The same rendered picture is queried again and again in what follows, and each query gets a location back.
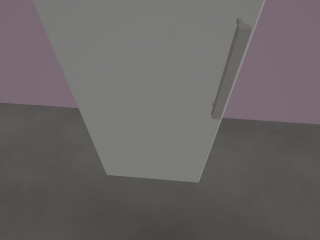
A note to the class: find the handle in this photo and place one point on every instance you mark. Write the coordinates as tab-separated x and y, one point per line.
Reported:
238	45

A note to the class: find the fridge door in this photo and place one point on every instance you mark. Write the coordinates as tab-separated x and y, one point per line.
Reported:
144	75

